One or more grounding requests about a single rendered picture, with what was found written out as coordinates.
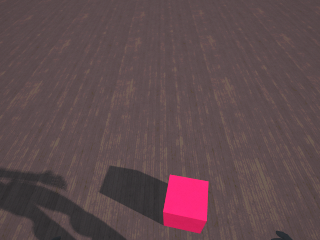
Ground carton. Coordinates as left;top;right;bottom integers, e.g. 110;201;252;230
163;174;209;234

